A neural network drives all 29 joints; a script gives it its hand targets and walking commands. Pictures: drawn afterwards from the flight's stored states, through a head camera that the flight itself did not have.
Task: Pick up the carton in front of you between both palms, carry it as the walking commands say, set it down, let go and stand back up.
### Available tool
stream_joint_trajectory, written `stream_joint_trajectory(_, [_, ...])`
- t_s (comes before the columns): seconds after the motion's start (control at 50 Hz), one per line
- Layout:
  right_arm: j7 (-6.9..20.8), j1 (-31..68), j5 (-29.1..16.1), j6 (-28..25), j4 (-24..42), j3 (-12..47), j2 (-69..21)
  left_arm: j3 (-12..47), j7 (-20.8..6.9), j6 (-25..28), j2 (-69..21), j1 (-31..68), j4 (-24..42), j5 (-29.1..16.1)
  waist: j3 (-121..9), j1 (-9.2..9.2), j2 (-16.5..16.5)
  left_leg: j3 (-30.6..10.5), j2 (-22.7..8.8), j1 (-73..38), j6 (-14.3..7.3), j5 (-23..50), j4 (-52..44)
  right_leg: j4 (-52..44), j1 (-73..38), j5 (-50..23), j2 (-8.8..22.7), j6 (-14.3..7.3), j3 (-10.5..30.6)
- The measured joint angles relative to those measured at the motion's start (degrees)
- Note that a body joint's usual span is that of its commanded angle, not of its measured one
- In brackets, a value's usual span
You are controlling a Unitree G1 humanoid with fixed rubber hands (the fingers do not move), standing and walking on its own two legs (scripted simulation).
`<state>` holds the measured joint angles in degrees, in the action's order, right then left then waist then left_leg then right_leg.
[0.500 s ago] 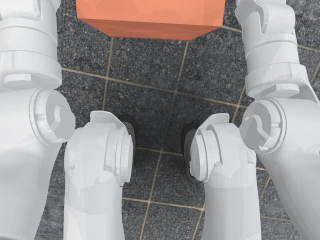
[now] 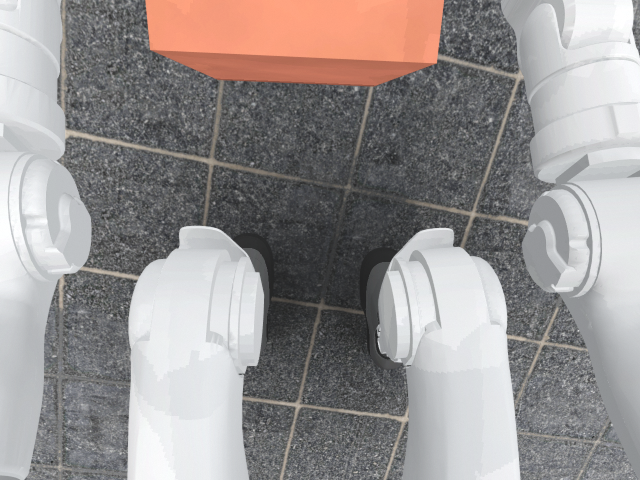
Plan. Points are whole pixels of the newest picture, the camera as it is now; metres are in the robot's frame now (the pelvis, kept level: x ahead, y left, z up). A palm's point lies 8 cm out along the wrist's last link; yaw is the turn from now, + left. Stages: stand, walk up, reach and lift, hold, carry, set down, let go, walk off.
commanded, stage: set down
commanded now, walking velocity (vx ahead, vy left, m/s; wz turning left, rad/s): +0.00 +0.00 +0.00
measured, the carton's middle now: out of the picture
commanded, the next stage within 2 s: let go in 0.94 s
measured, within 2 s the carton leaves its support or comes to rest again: neither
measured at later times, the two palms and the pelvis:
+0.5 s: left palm out of the picture +0.58 +0.25 +0.02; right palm out of the picture +0.59 -0.13 +0.02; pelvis +0.00 +0.00 +0.12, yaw +0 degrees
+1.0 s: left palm out of the picture +0.57 +0.26 +0.17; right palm out of the picture +0.58 -0.14 +0.16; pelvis +0.03 +0.01 +0.26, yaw +2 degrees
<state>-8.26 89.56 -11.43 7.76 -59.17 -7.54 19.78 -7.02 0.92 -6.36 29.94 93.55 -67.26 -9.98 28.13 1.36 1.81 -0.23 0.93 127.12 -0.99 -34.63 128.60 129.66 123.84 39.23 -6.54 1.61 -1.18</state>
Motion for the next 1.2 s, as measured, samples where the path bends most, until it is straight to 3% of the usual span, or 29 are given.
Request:
stream_joint_trajectory(0.1, [-1.8,-1.5,1.0,3.1,5.5,-0.9,-1.7,0.2,0.8,-3.1,-0.8,-1.6,5.2,0.0,-3.1,-0.35,0.1,-0.2,0.5,-1.4,0.4,1.1,-3.6,-3.4,-1.4,-1.0,0.4,-0.4,0.1])
stream_joint_trajectory(0.16, [-2.1,-1.9,2.6,4.9,5.6,-2.7,-2.6,-0.8,0.8,-4.8,-1.5,-2.3,5.6,1.3,-6.7,-0.57,0.0,-0.4,0.8,-2.5,0.5,2.0,-7.3,-7.1,-2.5,-1.8,0.7,-0.5,0.3])
stream_joint_trajectory(0.38, [0.1,-4.5,8.7,5.5,3.6,-9.7,-4.3,-6.4,-1.4,-5.8,-3.7,-4.8,4.3,8.2,-18.0,-0.88,-0.4,-1.2,1.2,-5.3,0.4,5.5,-20.7,-21.1,-5.4,-5.8,1.2,-0.3,0.8])
stream_joint_trajectory(0.66, [1.0,-9.4,7.2,7.9,9.8,-8.5,-3.5,-6.1,-2.0,-8.8,-3.8,-9.5,11.0,7.2,-22.9,-1.21,-1.1,-1.4,1.7,-14.0,0.0,9.0,-36.6,-37.2,-14.0,-9.6,1.9,0.0,1.9])
stream_joint_trajectory(1.0, [3.4,-16.6,12.1,5.3,10.6,-12.0,-6.6,-11.2,-4.5,-5.9,-6.9,-15.6,10.2,12.9,-27.5,-1.61,-1.2,-2.1,1.7,-30.7,0.2,16.4,-60.7,-61.3,-30.2,-17.4,2.7,-0.4,2.9])
stream_joint_trajectory(1.1, [4.8,-22.4,15.2,4.9,13.3,-11.4,-7.8,-12.1,-4.3,-5.6,-9.2,-21.3,13.4,16.4,-27.7,-1.44,-1.2,-2.3,1.7,-36.3,0.2,18.3,-67.4,-67.8,-35.7,-19.4,3.0,-0.6,3.1])
stream_joint_trajectory(1.2, [6.4,-34.2,17.1,3.9,18.5,-8.8,-8.9,-11.2,-3.8,-4.8,-12.3,-33.9,20.5,17.3,-28.4,-1.31,-1.3,-2.3,1.8,-43.7,0.1,19.5,-73.7,-74.0,-43.0,-20.6,3.4,-0.8,3.4])
